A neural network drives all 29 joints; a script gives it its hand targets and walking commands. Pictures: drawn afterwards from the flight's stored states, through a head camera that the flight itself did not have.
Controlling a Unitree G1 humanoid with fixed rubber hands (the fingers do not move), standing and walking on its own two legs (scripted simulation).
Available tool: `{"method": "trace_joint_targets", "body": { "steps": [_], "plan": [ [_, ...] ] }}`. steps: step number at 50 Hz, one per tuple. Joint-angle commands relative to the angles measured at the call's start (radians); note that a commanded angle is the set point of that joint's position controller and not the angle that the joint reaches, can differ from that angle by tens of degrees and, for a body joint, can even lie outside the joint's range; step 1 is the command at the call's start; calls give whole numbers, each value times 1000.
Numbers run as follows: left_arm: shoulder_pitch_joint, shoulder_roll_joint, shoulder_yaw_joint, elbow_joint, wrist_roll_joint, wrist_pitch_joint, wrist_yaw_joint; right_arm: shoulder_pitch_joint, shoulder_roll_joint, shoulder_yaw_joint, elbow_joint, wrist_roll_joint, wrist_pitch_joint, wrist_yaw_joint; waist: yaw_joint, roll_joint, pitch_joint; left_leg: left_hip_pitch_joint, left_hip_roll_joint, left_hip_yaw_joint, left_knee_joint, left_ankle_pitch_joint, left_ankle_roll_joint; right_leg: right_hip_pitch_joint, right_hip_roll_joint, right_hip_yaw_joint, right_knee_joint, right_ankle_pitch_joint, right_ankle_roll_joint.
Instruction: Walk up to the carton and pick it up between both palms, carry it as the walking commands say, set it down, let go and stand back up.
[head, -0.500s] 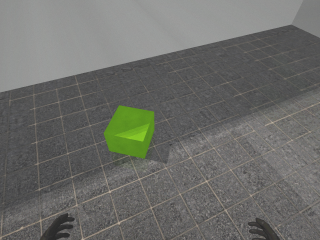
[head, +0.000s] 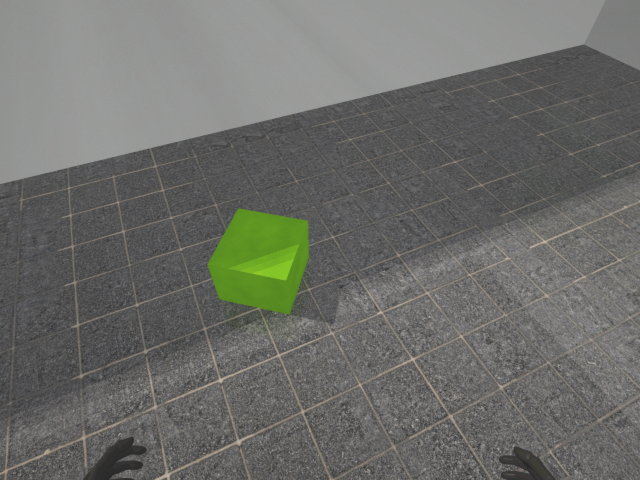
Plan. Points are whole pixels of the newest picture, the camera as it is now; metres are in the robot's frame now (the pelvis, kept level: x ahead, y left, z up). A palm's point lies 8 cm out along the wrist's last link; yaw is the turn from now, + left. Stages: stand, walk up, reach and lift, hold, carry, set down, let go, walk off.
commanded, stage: stand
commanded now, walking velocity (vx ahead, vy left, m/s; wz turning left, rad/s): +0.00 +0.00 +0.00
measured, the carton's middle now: (263, 260) +0.95 +0.23 -0.65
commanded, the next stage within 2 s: walk up in 0.06 s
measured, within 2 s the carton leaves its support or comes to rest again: neither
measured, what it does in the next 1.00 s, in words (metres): steps to the left: left foot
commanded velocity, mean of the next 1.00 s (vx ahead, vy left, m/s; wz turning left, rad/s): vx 0.00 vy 0.00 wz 0.00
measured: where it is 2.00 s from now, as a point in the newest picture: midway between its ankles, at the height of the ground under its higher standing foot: (215, 443)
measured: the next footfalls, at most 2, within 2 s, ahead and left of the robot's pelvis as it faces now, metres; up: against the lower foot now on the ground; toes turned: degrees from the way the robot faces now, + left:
left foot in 0.62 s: +0.17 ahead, +0.24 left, +0.00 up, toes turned +4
right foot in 1.30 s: +0.30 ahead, +0.07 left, +0.00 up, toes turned -7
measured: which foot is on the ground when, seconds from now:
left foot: down 0.00-0.28, up 0.30-0.60, down 0.62-1.00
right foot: down 0.00-0.62, up 0.64-1.00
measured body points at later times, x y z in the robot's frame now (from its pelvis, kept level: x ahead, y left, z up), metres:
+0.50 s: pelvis +0.02 +0.06 +0.00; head +0.03 +0.03 +0.45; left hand +0.04 +0.39 -0.08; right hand +0.15 -0.27 -0.10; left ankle +0.08 +0.19 -0.68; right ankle +0.01 -0.11 -0.72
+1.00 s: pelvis +0.10 +0.20 +0.02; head +0.12 +0.21 +0.47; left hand +0.16 +0.54 -0.09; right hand +0.19 -0.11 -0.08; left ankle +0.13 +0.24 -0.72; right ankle +0.13 +0.02 -0.65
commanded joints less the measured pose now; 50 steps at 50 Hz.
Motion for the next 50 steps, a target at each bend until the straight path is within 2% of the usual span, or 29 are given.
{"method": "trace_joint_targets", "body": {
  "steps": [1,3,4,9,12,13,14,15,16,17,20,23,27,28,29,30,31,32,33,34,35,36,37,38,40,43,45,49,50],
  "plan": [
    [-70,196,62,4,-2,-35,-2,-65,-236,-65,-18,-7,-33,3,-3,5,-83,62,101,-113,-143,132,72,59,-95,112,-175,152,-61],
    [-49,196,66,15,-3,-31,1,-87,-241,-67,-13,-9,-32,3,12,26,-88,66,106,-111,-154,133,73,70,-96,111,-181,167,-63],
    [-62,203,65,13,-6,-29,2,-78,-226,-64,-15,-2,-33,2,6,-7,-96,67,101,-109,-142,144,71,70,-103,116,-179,167,-66],
    [-64,203,62,19,-3,-28,2,-76,-218,-58,-1,-4,-32,6,-2,20,-92,67,104,-110,-159,110,71,78,-105,122,-193,139,-63],
    [-85,215,66,19,2,-34,5,-73,-211,-60,-8,-5,-30,4,-11,-17,-68,62,87,-90,-148,122,63,53,-117,139,-207,141,-73],
    [210,370,123,42,-10,-58,21,-81,-350,-133,-101,-60,-5,48,38,71,-115,-111,60,-57,19,-229,74,184,-196,316,-239,-191,-156],
    [305,422,144,81,-8,-68,32,-124,-312,-129,-123,-63,13,62,84,-53,-52,-378,0,-24,195,-298,54,318,-306,532,-369,-416,-212],
    [314,442,157,73,1,-79,45,-158,-307,-128,-148,-76,26,69,97,-36,23,-518,40,-125,337,-241,41,318,-390,689,-441,-509,-261],
    [271,441,160,56,4,-86,55,-159,-312,-127,-148,-73,30,79,77,-24,82,-557,82,-153,401,-163,29,262,-415,685,-463,-534,-281],
    [236,421,158,39,6,-93,59,-147,-310,-128,-140,-70,31,88,57,14,98,-557,101,-167,411,-116,17,244,-390,645,-462,-451,-265],
    [208,384,145,3,9,-99,60,-112,-307,-142,-135,-64,31,108,24,-38,51,-445,110,-141,395,-81,4,182,-305,426,-363,-107,-226],
    [215,406,144,-3,11,-102,68,-151,-297,-149,-149,-62,43,122,32,-125,42,-369,118,-132,341,-65,6,94,-302,373,-327,-71,-232],
    [166,441,140,-24,10,-98,74,-151,-331,-161,-138,-45,33,129,6,-181,28,-237,112,-101,197,-81,22,22,-292,316,-263,-14,-221],
    [129,428,134,-29,9,-95,69,-86,-322,-166,-116,-42,27,127,-37,-168,-1,-128,103,-96,112,-84,31,-18,-292,286,-219,53,-204],
    [97,409,122,-31,1,-88,64,5,-332,-174,-77,-38,18,121,-86,-145,-30,28,72,-46,-36,-3,28,-81,-231,188,-129,63,-158],
    [112,340,98,-30,6,-80,64,161,-370,-196,-15,-49,9,108,-148,9,-120,304,49,-92,-98,-19,26,-222,-141,83,129,36,-95],
    [191,213,55,-38,-1,-82,59,261,-463,-225,1,-65,3,89,-172,328,-158,436,258,-392,-297,-291,69,-430,26,8,461,-219,-50],
    [205,293,74,-1,4,-67,70,167,-511,-227,-47,-48,1,81,-137,258,-115,312,367,-605,-460,-566,93,-489,36,62,590,-215,-32],
    [209,333,84,33,-5,-52,66,61,-490,-218,-61,-36,1,80,-78,137,-25,94,374,-548,-479,-652,75,-419,-10,114,613,-137,-36],
    [214,345,96,48,-19,-48,53,11,-434,-195,-70,-31,3,75,-49,92,21,38,340,-491,-467,-603,41,-395,-24,92,602,-57,-43],
    [246,344,105,72,-27,-42,44,26,-385,-184,-65,-28,-2,74,-41,99,33,39,271,-365,-458,-517,8,-370,-33,80,563,28,-37],
    [280,349,114,98,-22,-42,42,13,-372,-182,-70,-32,-3,74,-37,143,13,66,227,-298,-434,-424,1,-328,-37,68,523,53,-27],
    [303,332,111,108,-27,-40,40,47,-349,-177,-68,-29,-4,72,-38,173,-12,72,208,-243,-427,-336,-12,-299,-38,67,495,78,-14],
    [309,335,115,114,-26,-39,40,52,-331,-173,-67,-34,-6,71,-44,190,-23,91,199,-202,-429,-291,2,-292,-40,64,461,89,-7],
    [268,333,109,102,-24,-35,42,53,-334,-177,-85,-37,-1,69,-50,179,-28,152,215,-188,-428,-299,39,-319,-23,45,418,77,9],
    [226,322,111,106,-21,-25,40,56,-320,-173,-97,-38,0,71,-51,139,36,146,208,-141,-460,-283,38,-342,-27,37,361,91,23],
    [221,317,109,111,-18,-21,39,74,-314,-172,-91,-34,3,69,-54,126,50,160,201,-114,-471,-240,2,-339,-23,45,349,110,23],
    [213,285,100,107,-22,-17,38,112,-307,-175,-93,-34,14,63,-70,148,40,263,201,-74,-446,-151,3,-361,-18,24,266,116,29],
    [201,281,96,102,-22,-18,41,108,-304,-174,-96,-34,16,64,-80,133,32,293,200,-70,-432,-118,25,-366,-18,14,240,106,26]
  ]
}}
